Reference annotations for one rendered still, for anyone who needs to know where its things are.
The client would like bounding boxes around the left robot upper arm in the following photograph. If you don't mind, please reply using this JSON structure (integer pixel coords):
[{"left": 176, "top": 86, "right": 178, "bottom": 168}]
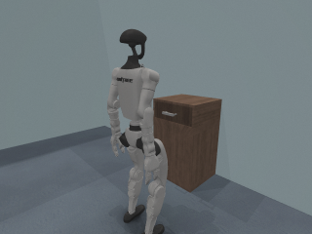
[{"left": 107, "top": 67, "right": 121, "bottom": 109}]

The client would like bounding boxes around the robot left hand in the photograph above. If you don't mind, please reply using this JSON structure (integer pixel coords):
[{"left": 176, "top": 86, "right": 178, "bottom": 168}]
[{"left": 110, "top": 134, "right": 125, "bottom": 157}]

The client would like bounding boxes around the robot left shin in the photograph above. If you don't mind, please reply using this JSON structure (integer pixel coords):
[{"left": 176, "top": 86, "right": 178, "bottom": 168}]
[{"left": 128, "top": 168, "right": 143, "bottom": 214}]

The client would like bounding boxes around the robot right hand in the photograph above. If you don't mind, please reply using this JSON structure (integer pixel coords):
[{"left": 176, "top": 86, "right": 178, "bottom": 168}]
[{"left": 143, "top": 155, "right": 160, "bottom": 185}]

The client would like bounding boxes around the robot right foot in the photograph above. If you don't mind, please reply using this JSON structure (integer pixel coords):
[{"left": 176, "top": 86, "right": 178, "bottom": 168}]
[{"left": 142, "top": 224, "right": 165, "bottom": 234}]

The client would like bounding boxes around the right robot forearm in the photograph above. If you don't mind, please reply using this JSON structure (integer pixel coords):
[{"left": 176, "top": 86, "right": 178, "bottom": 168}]
[{"left": 139, "top": 107, "right": 156, "bottom": 157}]

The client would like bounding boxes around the left robot forearm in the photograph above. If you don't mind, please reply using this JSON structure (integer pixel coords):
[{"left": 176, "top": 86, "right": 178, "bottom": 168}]
[{"left": 107, "top": 105, "right": 121, "bottom": 136}]

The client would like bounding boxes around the drawer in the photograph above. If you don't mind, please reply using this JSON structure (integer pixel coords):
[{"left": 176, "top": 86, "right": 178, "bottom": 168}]
[{"left": 155, "top": 100, "right": 193, "bottom": 127}]

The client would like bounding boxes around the handle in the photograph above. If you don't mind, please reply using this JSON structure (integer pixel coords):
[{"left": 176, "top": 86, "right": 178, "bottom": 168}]
[{"left": 162, "top": 111, "right": 177, "bottom": 117}]

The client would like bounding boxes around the right robot upper arm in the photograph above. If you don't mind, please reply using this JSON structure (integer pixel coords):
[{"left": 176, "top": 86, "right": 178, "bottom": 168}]
[{"left": 137, "top": 67, "right": 160, "bottom": 119}]

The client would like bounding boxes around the cabinet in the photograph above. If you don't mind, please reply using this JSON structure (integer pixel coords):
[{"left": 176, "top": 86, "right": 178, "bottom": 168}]
[{"left": 153, "top": 94, "right": 222, "bottom": 192}]

